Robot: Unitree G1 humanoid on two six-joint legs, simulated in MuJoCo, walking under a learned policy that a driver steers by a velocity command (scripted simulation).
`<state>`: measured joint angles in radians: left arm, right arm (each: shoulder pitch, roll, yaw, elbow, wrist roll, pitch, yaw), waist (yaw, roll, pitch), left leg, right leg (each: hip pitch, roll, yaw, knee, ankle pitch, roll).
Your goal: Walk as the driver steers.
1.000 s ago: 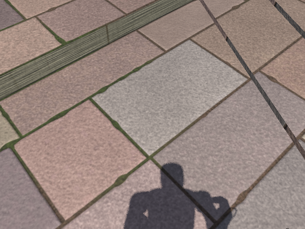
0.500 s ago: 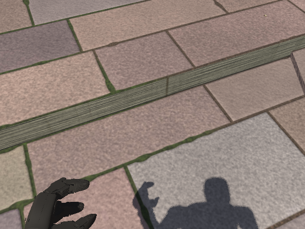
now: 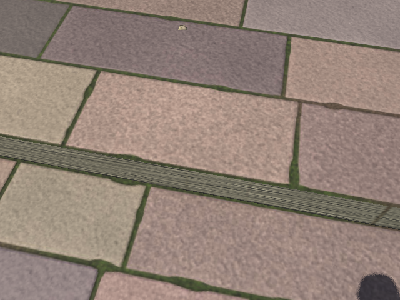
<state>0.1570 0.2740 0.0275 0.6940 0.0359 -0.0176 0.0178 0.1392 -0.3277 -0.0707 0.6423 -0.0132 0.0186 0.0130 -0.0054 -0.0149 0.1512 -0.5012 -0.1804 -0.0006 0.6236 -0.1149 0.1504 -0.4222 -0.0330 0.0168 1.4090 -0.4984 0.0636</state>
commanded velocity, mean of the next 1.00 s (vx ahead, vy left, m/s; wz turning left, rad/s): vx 0.05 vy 0.00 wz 0.22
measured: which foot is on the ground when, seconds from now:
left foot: down 0.00-0.34, up 0.36-0.64, down 0.66-1.00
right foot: up 0.00-0.32, down 0.34-1.00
